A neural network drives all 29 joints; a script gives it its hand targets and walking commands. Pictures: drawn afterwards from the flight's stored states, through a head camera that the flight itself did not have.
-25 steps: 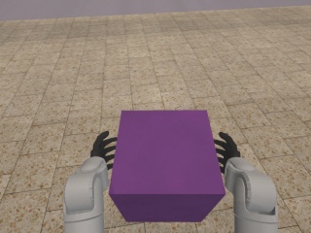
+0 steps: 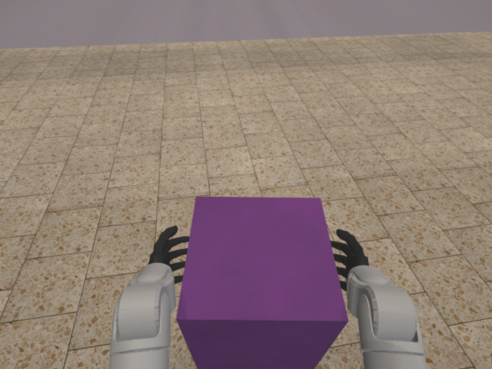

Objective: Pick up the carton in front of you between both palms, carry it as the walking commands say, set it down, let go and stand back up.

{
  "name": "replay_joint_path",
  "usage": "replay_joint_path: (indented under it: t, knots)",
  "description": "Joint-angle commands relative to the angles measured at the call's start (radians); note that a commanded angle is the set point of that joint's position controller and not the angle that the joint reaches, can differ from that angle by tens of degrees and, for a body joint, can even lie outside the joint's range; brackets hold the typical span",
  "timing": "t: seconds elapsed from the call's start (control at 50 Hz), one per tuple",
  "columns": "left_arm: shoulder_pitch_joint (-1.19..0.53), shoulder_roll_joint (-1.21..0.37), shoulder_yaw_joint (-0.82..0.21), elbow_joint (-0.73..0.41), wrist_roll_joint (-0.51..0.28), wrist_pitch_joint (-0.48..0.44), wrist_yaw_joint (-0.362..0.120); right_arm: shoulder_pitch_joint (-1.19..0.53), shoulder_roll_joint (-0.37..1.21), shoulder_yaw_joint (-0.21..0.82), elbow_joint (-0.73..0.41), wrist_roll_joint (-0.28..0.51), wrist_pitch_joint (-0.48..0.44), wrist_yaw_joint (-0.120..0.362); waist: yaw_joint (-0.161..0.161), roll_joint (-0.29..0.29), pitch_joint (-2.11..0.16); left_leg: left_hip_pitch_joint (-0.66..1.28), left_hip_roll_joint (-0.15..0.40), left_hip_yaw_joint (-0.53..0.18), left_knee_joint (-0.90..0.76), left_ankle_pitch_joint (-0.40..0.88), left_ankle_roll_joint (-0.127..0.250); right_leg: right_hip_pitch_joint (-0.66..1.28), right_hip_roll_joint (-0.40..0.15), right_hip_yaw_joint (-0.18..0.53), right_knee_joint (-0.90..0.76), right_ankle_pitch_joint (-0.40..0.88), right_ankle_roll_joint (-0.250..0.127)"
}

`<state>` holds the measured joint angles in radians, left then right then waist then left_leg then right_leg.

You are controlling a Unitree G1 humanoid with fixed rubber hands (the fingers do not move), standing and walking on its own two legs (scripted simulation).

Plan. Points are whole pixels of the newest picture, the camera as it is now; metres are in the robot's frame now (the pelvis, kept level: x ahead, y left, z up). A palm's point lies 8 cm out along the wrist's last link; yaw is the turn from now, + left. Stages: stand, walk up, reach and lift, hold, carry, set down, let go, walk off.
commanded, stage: carry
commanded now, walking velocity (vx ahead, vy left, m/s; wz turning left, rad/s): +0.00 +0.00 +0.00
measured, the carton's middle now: (256, 287) +0.29 +0.01 -0.01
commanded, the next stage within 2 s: hold in 1.74 s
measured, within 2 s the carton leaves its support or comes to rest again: neither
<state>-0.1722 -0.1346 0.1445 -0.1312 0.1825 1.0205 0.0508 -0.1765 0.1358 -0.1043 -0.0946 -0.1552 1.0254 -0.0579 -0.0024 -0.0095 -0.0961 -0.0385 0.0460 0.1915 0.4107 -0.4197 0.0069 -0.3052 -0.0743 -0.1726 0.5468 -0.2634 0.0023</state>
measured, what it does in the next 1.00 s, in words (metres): shifts its weight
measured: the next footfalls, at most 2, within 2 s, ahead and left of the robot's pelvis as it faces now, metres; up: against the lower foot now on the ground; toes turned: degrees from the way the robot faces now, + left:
none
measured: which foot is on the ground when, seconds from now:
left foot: down 0.00-1.00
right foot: down 0.00-1.00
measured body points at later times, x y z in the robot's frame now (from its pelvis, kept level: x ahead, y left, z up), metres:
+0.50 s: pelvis -0.05 -0.01 +0.00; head -0.06 +0.00 +0.45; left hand +0.26 +0.16 +0.03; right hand +0.26 -0.15 +0.03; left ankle -0.13 +0.08 -0.73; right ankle -0.01 -0.13 -0.73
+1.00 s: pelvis -0.08 +0.00 +0.00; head -0.10 +0.00 +0.45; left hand +0.22 +0.16 +0.04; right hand +0.23 -0.14 +0.04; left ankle -0.13 +0.08 -0.73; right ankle -0.01 -0.13 -0.73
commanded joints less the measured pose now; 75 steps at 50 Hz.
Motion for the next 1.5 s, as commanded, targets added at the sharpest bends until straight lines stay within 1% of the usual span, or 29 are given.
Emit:
replay_joint_path:
  t: [0.0, 0.02, 0.04, 0.06, 0.1, 0.14, 0.18, 0.22, 0.24, 0.28, 0.34, 0.4, 0.44, 0.5, 0.54, 0.6, 0.74, 0.86, 0.88, 0.9, 0.94, 1.1, 1.14, 1.22, 1.28, 1.3, 1.34, 1.4, 1.48]
  knots:
    - [-0.429, -0.840, -0.620, 0.019, -0.284, -0.115, -0.246, -0.435, 0.855, 0.612, -0.034, 0.279, -0.128, 0.246, -0.008, 0.029, -0.291, -0.066, 0.135, -0.048, 0.217, 0.895, -0.032, 0.315, -0.080, 0.050, -0.024, 0.778, -0.046]
    - [-0.412, -0.845, -0.615, 0.044, -0.267, -0.143, -0.248, -0.463, 0.852, 0.605, -0.049, 0.282, -0.155, 0.243, -0.011, -0.023, -0.357, -0.131, 0.098, -0.050, 0.205, 0.692, -0.037, 0.412, -0.132, 0.093, 0.020, 1.000, -0.084]
    - [-0.454, -0.872, -0.640, 0.028, -0.292, -0.170, -0.248, -0.473, 0.869, 0.631, -0.057, 0.295, -0.172, 0.243, -0.016, -0.030, -0.342, -0.118, 0.092, -0.069, 0.127, 0.470, -0.047, 0.349, -0.156, 0.099, 0.022, 0.957, -0.103]
    - [-0.465, -0.877, -0.635, 0.029, -0.276, -0.193, -0.246, -0.497, 0.857, 0.612, -0.039, 0.267, -0.193, 0.241, -0.007, -0.059, -0.296, -0.095, 0.089, -0.071, 0.057, 0.455, -0.025, 0.277, -0.127, 0.064, 0.022, 0.873, -0.077]
    - [-0.477, -0.864, -0.614, 0.085, -0.248, -0.219, -0.237, -0.541, 0.855, 0.580, 0.011, 0.246, -0.239, 0.247, 0.000, 0.019, -0.229, -0.058, 0.109, -0.064, 0.012, 0.467, -0.023, 0.158, -0.084, 0.033, -0.029, 0.502, -0.022]
    - [-0.416, -0.821, -0.504, 0.215, -0.183, -0.252, -0.237, -0.496, 0.807, 0.529, 0.113, 0.192, -0.259, 0.243, 0.001, 0.020, -0.192, -0.015, 0.132, -0.064, 0.052, 0.676, -0.017, 0.115, -0.071, 0.034, -0.052, 0.417, -0.009]
    - [-0.444, -0.779, -0.429, 0.306, -0.134, -0.296, -0.230, -0.448, 0.766, 0.407, 0.265, 0.104, -0.302, 0.236, 0.007, 0.078, -0.248, 0.040, 0.138, -0.074, 0.064, 0.839, -0.012, 0.135, -0.079, 0.055, -0.008, 0.521, -0.040]
    - [-0.453, -0.835, -0.430, 0.339, -0.125, -0.337, -0.245, -0.521, 0.811, 0.417, 0.232, 0.125, -0.346, 0.242, 0.004, 0.118, -0.233, -0.006, 0.159, -0.075, 0.079, 0.832, -0.009, 0.099, -0.086, 0.039, -0.006, 0.382, -0.021]
    - [-0.522, -0.854, -0.445, 0.335, -0.162, -0.362, -0.256, -0.503, 0.840, 0.387, 0.292, 0.113, -0.362, 0.244, 0.008, 0.089, -0.252, -0.016, 0.149, -0.049, 0.075, 0.687, 0.005, 0.104, -0.081, 0.036, -0.017, 0.366, -0.022]
    - [-0.532, -0.876, -0.412, 0.386, -0.131, -0.389, -0.263, -0.522, 0.875, 0.376, 0.338, 0.100, -0.393, 0.251, 0.003, 0.033, -0.253, -0.062, 0.120, -0.044, 0.061, 0.539, 0.012, 0.153, -0.101, 0.065, -0.026, 0.435, -0.019]
    - [-0.585, -0.917, -0.457, 0.365, -0.155, -0.419, -0.265, -0.577, 0.908, 0.409, 0.287, 0.115, -0.434, 0.259, 0.004, 0.047, -0.256, -0.039, 0.139, -0.060, 0.043, 0.527, 0.000, 0.129, -0.098, 0.065, -0.023, 0.404, -0.031]
    - [-0.616, -0.932, -0.481, 0.314, -0.184, -0.415, -0.269, -0.614, 0.951, 0.468, 0.256, 0.154, -0.417, 0.257, 0.006, -0.037, -0.268, -0.054, 0.125, -0.052, 0.056, 0.493, 0.006, 0.159, -0.100, 0.061, -0.012, 0.426, -0.024]
    - [-0.523, -0.929, -0.447, 0.378, -0.151, -0.389, -0.262, -0.602, 0.921, 0.458, 0.260, 0.140, -0.400, 0.256, 0.006, -0.019, -0.226, -0.085, 0.127, -0.052, 0.030, 0.382, -0.005, 0.140, -0.092, 0.050, -0.038, 0.370, -0.024]
    - [-0.552, -0.929, -0.523, 0.284, -0.189, -0.350, -0.260, -0.585, 0.940, 0.515, 0.200, 0.181, -0.358, 0.256, 0.005, 0.039, -0.230, -0.132, 0.117, -0.062, 0.021, 0.328, 0.014, 0.153, -0.102, 0.081, -0.049, 0.303, -0.015]
    - [-0.502, -0.887, -0.460, 0.325, -0.153, -0.318, -0.256, -0.526, 0.892, 0.445, 0.286, 0.134, -0.326, 0.258, 0.005, 0.065, -0.168, -0.151, 0.121, -0.060, 0.015, 0.354, 0.010, 0.124, -0.095, 0.055, -0.066, 0.283, -0.006]
    - [-0.500, -0.879, -0.458, 0.325, -0.166, -0.319, -0.265, -0.531, 0.906, 0.455, 0.258, 0.158, -0.324, 0.265, 0.008, 0.001, -0.232, -0.112, 0.119, -0.066, 0.025, 0.417, 0.014, 0.136, -0.115, 0.096, -0.056, 0.329, -0.020]
    - [-0.547, -0.898, -0.449, 0.323, -0.169, -0.315, -0.271, -0.597, 0.935, 0.446, 0.267, 0.163, -0.330, 0.270, 0.005, 0.003, -0.202, -0.172, 0.120, -0.072, 0.001, 0.216, 0.008, 0.128, -0.103, 0.069, -0.081, 0.240, -0.010]
    - [-0.563, -0.918, -0.486, 0.302, -0.179, -0.312, -0.274, -0.595, 0.937, 0.466, 0.226, 0.165, -0.327, 0.270, 0.012, 0.029, -0.206, -0.153, 0.120, -0.080, 0.010, 0.334, 0.016, 0.115, -0.094, 0.066, -0.069, 0.275, -0.015]
    - [-0.513, -0.904, -0.464, 0.330, -0.163, -0.303, -0.270, -0.583, 0.922, 0.466, 0.247, 0.163, -0.321, 0.270, 0.006, -0.022, -0.211, -0.148, 0.123, -0.073, 0.015, 0.349, 0.011, 0.114, -0.087, 0.052, -0.063, 0.270, -0.015]
    - [-0.554, -0.894, -0.492, 0.282, -0.177, -0.308, -0.270, -0.547, 0.926, 0.445, 0.254, 0.153, -0.323, 0.268, 0.002, 0.033, -0.226, -0.143, 0.131, -0.068, 0.047, 0.369, 0.013, 0.119, -0.093, 0.050, -0.070, 0.319, -0.016]
    - [-0.533, -0.911, -0.470, 0.288, -0.186, -0.313, -0.274, -0.543, 0.911, 0.451, 0.252, 0.148, -0.311, 0.261, 0.007, -0.020, -0.260, -0.155, 0.134, -0.070, 0.039, 0.336, 0.020, 0.144, -0.104, 0.059, -0.064, 0.310, -0.007]
    - [-0.582, -0.911, -0.482, 0.294, -0.181, -0.311, -0.275, -0.562, 0.929, 0.436, 0.263, 0.148, -0.317, 0.264, 0.010, 0.043, -0.186, -0.185, 0.124, -0.072, -0.001, 0.233, 0.019, 0.089, -0.108, 0.071, -0.104, 0.246, -0.005]
    - [-0.577, -0.914, -0.470, 0.290, -0.172, -0.326, -0.277, -0.590, 0.925, 0.453, 0.253, 0.148, -0.324, 0.265, 0.009, -0.017, -0.220, -0.180, 0.121, -0.079, -0.006, 0.226, 0.018, 0.128, -0.098, 0.066, -0.077, 0.223, -0.011]
    - [-0.551, -0.909, -0.484, 0.311, -0.165, -0.298, -0.269, -0.581, 0.921, 0.442, 0.223, 0.161, -0.321, 0.265, 0.008, 0.074, -0.211, -0.173, 0.129, -0.077, 0.016, 0.357, 0.029, 0.109, -0.115, 0.077, -0.066, 0.291, -0.010]
    - [-0.523, -0.883, -0.472, 0.315, -0.176, -0.307, -0.265, -0.544, 0.916, 0.443, 0.279, 0.158, -0.319, 0.264, 0.008, 0.017, -0.220, -0.161, 0.138, -0.082, 0.020, 0.355, 0.025, 0.116, -0.106, 0.047, -0.065, 0.257, -0.009]
    - [-0.526, -0.895, -0.461, 0.336, -0.168, -0.308, -0.266, -0.551, 0.886, 0.427, 0.255, 0.141, -0.322, 0.264, 0.007, 0.063, -0.198, -0.167, 0.130, -0.069, 0.016, 0.325, 0.025, 0.069, -0.117, 0.068, -0.079, 0.263, -0.006]
    - [-0.557, -0.901, -0.451, 0.309, -0.169, -0.312, -0.268, -0.580, 0.898, 0.441, 0.255, 0.150, -0.317, 0.261, 0.010, -0.001, -0.188, -0.226, 0.137, -0.103, -0.005, 0.288, 0.038, 0.129, -0.109, 0.069, -0.086, 0.219, 0.005]
    - [-0.517, -0.898, -0.450, 0.339, -0.169, -0.313, -0.268, -0.567, 0.902, 0.457, 0.279, 0.162, -0.320, 0.261, 0.010, 0.024, -0.219, -0.177, 0.136, -0.079, 0.009, 0.387, 0.020, 0.110, -0.094, 0.057, -0.058, 0.245, 0.001]
    - [-0.545, -0.923, -0.478, 0.292, -0.185, -0.319, -0.271, -0.587, 0.927, 0.480, 0.221, 0.165, -0.322, 0.257, 0.008, -0.025, -0.230, -0.190, 0.123, -0.071, 0.016, 0.259, 0.040, 0.131, -0.129, 0.074, -0.086, 0.304, -0.004]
